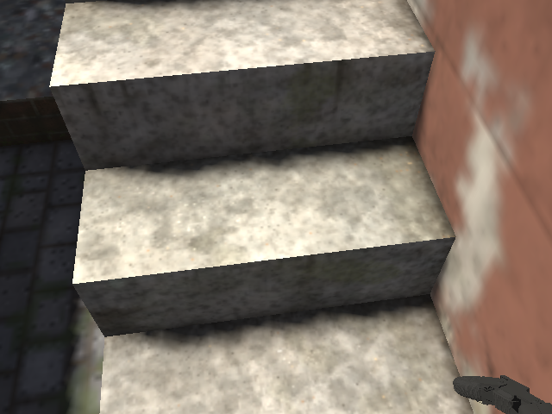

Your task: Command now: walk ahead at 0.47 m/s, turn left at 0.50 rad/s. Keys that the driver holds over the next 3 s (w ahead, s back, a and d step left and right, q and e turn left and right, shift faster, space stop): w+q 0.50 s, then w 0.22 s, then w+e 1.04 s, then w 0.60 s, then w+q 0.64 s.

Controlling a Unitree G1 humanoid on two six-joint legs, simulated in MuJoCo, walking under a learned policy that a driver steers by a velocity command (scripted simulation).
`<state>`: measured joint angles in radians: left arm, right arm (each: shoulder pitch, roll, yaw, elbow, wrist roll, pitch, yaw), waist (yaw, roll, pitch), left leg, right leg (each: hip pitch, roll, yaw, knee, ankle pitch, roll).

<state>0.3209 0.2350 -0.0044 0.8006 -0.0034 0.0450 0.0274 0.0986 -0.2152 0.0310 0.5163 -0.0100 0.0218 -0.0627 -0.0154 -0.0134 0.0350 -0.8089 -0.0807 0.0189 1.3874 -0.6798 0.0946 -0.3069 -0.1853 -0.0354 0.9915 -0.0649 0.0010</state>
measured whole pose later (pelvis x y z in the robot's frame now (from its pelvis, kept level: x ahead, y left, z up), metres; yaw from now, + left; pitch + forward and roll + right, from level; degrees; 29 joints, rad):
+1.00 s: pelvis +0.33 +0.12 +0.26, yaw +18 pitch +8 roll +3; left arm 0.31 0.25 0.07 0.95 0.05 -0.11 -0.14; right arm 0.12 -0.21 0.01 0.94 0.01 -0.03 0.06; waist 0.00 -0.04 -0.07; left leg -0.77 0.00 0.16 0.99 -0.36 0.07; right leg -0.87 0.06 0.17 2.12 -0.08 -0.17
